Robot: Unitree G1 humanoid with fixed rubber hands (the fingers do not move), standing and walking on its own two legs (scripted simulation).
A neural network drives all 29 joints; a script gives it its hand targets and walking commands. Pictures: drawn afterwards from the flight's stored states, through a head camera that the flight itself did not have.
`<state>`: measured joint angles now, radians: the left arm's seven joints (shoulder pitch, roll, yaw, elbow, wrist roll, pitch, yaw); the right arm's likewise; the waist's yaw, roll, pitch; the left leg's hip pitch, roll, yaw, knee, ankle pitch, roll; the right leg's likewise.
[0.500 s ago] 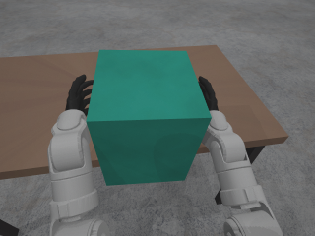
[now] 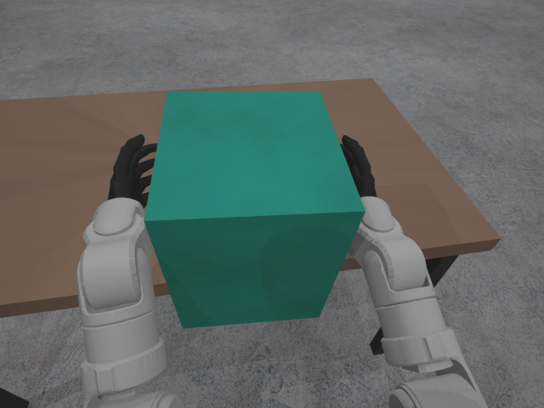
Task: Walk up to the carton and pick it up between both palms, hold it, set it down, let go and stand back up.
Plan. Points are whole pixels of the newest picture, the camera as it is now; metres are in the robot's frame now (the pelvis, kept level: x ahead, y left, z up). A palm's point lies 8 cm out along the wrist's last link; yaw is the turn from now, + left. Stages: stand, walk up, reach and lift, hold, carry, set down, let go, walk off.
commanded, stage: hold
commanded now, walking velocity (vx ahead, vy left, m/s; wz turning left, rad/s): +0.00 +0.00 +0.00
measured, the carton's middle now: (249, 213) +0.35 +0.01 +0.13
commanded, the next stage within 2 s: none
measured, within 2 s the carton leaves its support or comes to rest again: neither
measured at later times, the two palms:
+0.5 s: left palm (130, 200) +0.34 +0.15 +0.18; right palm (362, 196) +0.34 -0.15 +0.16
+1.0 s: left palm (130, 201) +0.34 +0.15 +0.18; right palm (358, 195) +0.35 -0.14 +0.16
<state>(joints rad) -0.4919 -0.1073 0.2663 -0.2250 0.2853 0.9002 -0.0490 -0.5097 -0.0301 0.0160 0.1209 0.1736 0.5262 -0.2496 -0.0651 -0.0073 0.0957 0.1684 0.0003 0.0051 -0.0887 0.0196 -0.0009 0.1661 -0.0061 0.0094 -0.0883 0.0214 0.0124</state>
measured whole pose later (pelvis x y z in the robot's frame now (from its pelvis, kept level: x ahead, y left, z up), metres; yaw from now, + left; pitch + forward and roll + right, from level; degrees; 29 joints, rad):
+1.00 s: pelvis -0.01 +0.00 +0.00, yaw +0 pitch -5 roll +0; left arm -0.52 -0.11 0.28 -0.17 0.28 0.86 -0.05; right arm -0.53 -0.02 0.00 0.16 0.16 0.50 -0.24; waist -0.05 -0.01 0.08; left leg 0.14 0.00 0.01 -0.09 0.03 0.00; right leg 0.13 0.00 0.01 -0.09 0.04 0.01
